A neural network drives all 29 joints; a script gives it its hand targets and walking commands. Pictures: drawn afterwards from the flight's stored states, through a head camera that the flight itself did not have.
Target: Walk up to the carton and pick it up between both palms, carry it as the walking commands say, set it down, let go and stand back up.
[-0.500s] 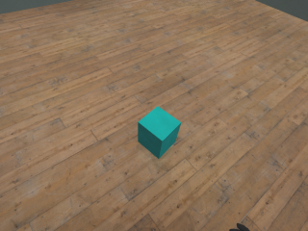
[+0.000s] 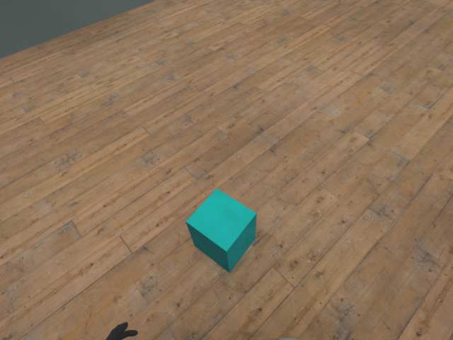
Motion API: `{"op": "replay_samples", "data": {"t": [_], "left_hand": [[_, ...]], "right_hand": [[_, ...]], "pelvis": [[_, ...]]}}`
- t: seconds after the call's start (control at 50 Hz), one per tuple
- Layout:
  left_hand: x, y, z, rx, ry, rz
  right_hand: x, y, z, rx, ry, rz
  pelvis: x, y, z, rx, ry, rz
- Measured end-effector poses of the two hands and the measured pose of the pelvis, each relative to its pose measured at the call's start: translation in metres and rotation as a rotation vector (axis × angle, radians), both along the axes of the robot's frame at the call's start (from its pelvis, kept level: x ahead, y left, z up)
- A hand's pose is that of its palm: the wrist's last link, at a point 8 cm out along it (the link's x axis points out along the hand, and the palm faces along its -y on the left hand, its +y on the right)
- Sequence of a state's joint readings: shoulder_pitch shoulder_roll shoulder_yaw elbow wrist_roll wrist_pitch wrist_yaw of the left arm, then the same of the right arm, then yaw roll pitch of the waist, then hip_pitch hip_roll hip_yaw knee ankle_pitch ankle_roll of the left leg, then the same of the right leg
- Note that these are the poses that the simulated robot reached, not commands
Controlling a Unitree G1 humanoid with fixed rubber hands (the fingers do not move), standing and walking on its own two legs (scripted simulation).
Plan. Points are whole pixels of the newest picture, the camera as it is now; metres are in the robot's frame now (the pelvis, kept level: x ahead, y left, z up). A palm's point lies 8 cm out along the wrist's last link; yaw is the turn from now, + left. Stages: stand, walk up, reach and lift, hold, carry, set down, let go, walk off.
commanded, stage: walk up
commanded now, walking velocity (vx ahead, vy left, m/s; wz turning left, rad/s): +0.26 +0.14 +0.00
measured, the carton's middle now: (223, 230) +0.62 +0.03 -0.64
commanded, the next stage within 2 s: none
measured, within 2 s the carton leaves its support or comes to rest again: neither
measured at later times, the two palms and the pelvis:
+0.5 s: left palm out of the picture +0.07 +0.28 -0.15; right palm (327, 309) +0.19 -0.18 -0.11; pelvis +0.09 +0.05 +0.01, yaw +0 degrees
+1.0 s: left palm out of the picture +0.14 +0.20 -0.12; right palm out of the picture +0.07 -0.26 -0.14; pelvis +0.09 -0.02 +0.01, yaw -2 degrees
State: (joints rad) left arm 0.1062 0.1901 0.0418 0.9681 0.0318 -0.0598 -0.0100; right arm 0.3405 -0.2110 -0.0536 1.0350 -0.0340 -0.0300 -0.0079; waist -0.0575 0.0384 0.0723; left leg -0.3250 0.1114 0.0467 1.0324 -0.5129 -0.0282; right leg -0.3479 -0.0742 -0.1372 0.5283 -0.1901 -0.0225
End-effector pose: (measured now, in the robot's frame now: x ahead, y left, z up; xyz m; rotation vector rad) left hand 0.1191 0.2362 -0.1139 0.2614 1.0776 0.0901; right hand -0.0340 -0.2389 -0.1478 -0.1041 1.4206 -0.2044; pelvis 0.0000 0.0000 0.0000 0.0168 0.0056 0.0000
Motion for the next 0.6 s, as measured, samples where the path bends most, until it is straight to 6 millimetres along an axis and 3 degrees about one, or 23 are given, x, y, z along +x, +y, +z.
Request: {"op": "replay_samples", "data": {"t": [0.08,0.18,0.26,0.32,0.38,0.46,0.6], "left_hand": [[-0.047,0.015,0.012,0.046,0.107,0.103],[-0.096,0.028,0.016,0.061,0.239,0.193],[-0.113,0.032,0.008,0.025,0.326,0.238],[-0.109,0.037,-0.008,-0.019,0.363,0.253],[-0.093,0.042,-0.024,-0.056,0.367,0.246],[-0.062,0.042,-0.031,-0.088,0.34,0.209],[-0.02,0.051,-0.029,-0.057,0.285,0.159]], "right_hand": [[0.075,-0.009,0.006,0.009,-0.092,0.064],[0.142,-0.005,0.015,0.015,-0.165,0.117],[0.188,0.014,0.025,0.012,-0.228,0.15],[0.217,0.031,0.029,-0.022,-0.281,0.161],[0.227,0.047,0.032,-0.049,-0.293,0.169],[0.223,0.059,0.037,-0.056,-0.271,0.149],[0.205,0.05,0.033,-0.074,-0.234,0.083]], "pelvis": [[0.02,-0.002,0.011,0.019,-0.007,-0.002],[0.042,0.004,0.017,0.023,-0.008,-0.009],[0.059,0.016,0.017,0.007,-0.008,-0.005],[0.072,0.03,0.011,-0.026,-0.018,-0.004],[0.082,0.043,0.006,-0.035,-0.023,0.002],[0.09,0.051,0.008,-0.024,-0.018,-0.003],[0.097,0.05,0.008,-0.02,-0.001,-0.014]]}}
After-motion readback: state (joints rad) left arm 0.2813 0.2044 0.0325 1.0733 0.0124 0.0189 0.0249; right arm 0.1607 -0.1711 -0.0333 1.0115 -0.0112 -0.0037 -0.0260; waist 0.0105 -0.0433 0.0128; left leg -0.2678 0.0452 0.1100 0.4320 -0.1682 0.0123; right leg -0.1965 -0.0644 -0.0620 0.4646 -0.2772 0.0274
